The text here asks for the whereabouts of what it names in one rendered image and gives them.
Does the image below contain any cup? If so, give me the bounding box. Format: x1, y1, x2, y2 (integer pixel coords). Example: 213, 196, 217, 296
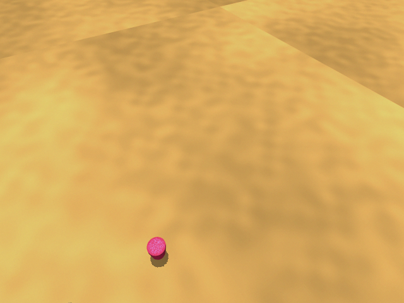
147, 237, 166, 260

